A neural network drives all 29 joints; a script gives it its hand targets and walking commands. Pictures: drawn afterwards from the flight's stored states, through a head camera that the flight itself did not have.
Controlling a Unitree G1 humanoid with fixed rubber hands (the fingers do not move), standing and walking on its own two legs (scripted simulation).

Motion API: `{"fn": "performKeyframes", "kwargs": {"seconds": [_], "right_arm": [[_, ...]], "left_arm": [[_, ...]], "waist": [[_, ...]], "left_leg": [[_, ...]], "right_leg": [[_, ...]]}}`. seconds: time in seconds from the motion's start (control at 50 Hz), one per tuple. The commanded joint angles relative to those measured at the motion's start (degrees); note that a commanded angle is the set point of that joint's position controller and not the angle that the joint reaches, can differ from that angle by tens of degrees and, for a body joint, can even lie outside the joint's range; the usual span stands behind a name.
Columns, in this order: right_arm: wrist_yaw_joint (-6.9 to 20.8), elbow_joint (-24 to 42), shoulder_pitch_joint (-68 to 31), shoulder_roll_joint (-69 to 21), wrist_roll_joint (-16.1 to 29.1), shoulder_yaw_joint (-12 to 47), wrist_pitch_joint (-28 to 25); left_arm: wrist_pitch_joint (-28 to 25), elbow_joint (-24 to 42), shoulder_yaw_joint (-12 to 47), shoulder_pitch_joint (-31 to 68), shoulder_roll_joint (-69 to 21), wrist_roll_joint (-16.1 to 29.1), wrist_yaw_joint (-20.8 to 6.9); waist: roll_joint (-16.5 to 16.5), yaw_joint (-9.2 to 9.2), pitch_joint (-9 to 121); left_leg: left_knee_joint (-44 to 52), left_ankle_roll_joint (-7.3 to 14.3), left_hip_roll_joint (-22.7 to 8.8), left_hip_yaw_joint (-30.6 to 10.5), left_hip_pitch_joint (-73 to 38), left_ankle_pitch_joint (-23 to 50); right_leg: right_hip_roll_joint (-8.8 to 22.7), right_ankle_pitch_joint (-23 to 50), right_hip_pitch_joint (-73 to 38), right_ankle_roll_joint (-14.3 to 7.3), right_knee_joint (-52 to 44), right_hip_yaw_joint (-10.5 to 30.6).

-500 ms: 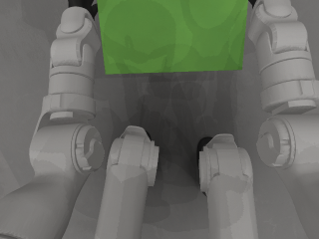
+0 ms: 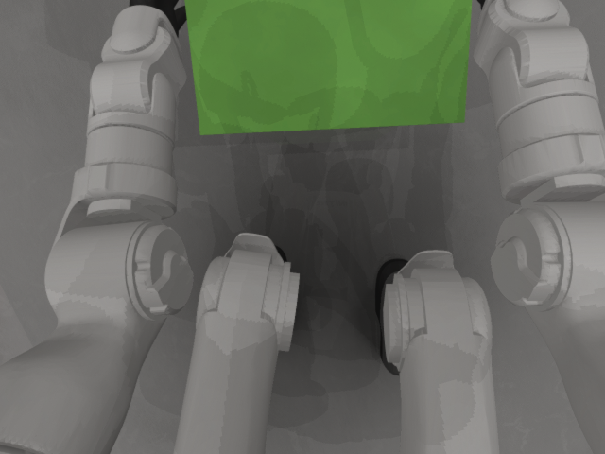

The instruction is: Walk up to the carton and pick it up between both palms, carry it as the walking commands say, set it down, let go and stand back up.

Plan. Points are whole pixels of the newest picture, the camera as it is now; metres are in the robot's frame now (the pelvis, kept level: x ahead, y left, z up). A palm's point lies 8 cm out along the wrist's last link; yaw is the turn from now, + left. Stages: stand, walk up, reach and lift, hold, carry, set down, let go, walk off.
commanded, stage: set down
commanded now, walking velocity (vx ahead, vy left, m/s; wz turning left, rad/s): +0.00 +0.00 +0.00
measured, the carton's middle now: out of the picture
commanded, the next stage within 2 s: none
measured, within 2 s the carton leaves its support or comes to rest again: rests again in 0.10 s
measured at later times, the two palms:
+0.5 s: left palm (163, 10) +0.54 +0.21 -0.16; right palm out of the picture +0.58 -0.12 -0.16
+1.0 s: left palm (162, 11) +0.54 +0.21 -0.17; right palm out of the picture +0.58 -0.12 -0.17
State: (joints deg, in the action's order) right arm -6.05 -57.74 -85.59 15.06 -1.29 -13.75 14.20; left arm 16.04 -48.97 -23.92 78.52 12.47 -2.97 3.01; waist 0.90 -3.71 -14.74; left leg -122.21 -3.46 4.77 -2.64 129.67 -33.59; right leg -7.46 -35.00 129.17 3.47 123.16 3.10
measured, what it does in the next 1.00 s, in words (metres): stands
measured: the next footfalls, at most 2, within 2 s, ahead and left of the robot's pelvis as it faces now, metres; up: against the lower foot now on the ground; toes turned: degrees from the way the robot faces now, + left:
none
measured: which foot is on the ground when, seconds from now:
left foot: down 0.00-1.00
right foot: down 0.00-1.00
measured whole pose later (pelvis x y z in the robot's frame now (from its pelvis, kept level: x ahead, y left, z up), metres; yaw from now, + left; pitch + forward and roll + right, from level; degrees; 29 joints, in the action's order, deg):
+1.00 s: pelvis +0.00 +0.00 -0.01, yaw +0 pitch +37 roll +1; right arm -1.2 -55.9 -87.5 15.0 -5.6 -18.6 10.1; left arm 11.2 -48.9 -29.1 81.4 12.5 -6.0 -2.3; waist 0.8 -3.6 -22.6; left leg -125.6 -3.3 3.7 -2.0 127.1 -35.1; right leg -6.2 -36.5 126.9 2.3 126.9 2.2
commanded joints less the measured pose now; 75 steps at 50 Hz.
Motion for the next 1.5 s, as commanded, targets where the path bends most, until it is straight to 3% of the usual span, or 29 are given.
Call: {"fn": "performKeyframes", "kwargs": {"seconds": [0.0, 0.36, 0.84, 0.96, 1.08, 1.14, 1.2, 1.32, 1.48], "right_arm": [[15.11, 5.24, -28.66, -51.04, 5.04, 16.07, -2.33], [16.26, 1.28, -21.27, -50.61, 1.98, 14.86, -1.72], [15.94, -1.47, -18.54, -42.71, -2.00, 10.63, -1.07], [13.45, -1.29, -17.03, -31.63, -2.77, 8.02, -2.31], [6.02, -0.89, -14.14, -4.75, -3.02, 2.76, -4.79], [1.43, 0.92, -15.65, 8.21, 0.35, 3.31, -7.33], [-0.42, 1.72, -19.89, 10.65, 4.87, 5.60, -9.11], [-0.47, -0.91, -18.10, 13.85, 9.28, 8.67, -10.00], [1.48, -3.14, -17.19, 15.05, 11.33, 10.18, -9.73]], "left_arm": [[-2.22, 4.57, 21.82, 35.62, -47.68, 6.26, -15.97], [-1.84, 1.15, 20.25, 29.12, -46.75, 4.25, -17.25], [-1.45, -3.23, 14.47, 25.50, -39.47, -0.29, -16.80], [-2.81, -4.29, 10.40, 22.31, -29.37, -1.47, -13.83], [-6.84, -6.22, 2.23, 16.46, -4.24, -2.77, -5.83], [-10.34, -5.80, 3.04, 16.90, 8.16, 1.11, -0.58], [-12.32, -4.85, 6.50, 20.59, 11.24, 6.47, 2.25], [-13.09, -7.63, 8.66, 18.54, 14.95, 11.37, 2.99], [-12.97, -10.07, 10.41, 17.45, 15.81, 13.95, 1.67]], "waist": [[2.68, -1.35, 61.25], [2.84, -0.77, 51.56], [2.79, -0.97, 43.07], [2.74, -1.01, 44.30], [2.90, -1.72, 49.47], [2.81, -2.36, 56.10], [2.61, -2.59, 62.63], [2.88, -2.68, 65.92], [2.86, -2.23, 61.51]], "left_leg": [[7.94, 2.15, 1.42, 7.06, -30.77, 21.30], [6.22, 1.92, 1.36, 6.42, -27.51, 20.67], [5.90, 1.73, 0.64, 6.82, -26.65, 13.04], [5.83, 1.28, 0.25, 7.04, -28.70, 12.82], [5.80, 0.49, -0.45, 7.57, -32.29, 14.59], [5.20, 0.32, -1.01, 7.39, -35.06, 19.68], [4.49, 0.39, -1.84, 6.70, -37.58, 24.98], [4.56, 0.72, -2.78, 5.42, -39.53, 27.73], [5.12, 1.06, -3.90, 4.73, -36.22, 24.56]], "right_leg": [[-0.44, 18.98, -26.93, -2.68, -8.68, -7.01], [-0.12, 19.36, -25.53, -2.89, -7.19, -6.16], [0.53, 12.04, -25.72, -2.52, -7.52, -5.91], [1.04, 11.49, -27.44, -1.88, -7.36, -6.25], [1.78, 12.49, -32.34, -0.84, -7.62, -6.12], [2.37, 16.95, -35.38, -0.81, -6.99, -5.72], [2.97, 21.52, -35.54, -0.95, -5.74, -5.41], [4.15, 21.67, -32.85, -1.08, -5.46, -5.17], [5.22, 18.33, -29.07, -1.70, -5.94, -4.85]]}}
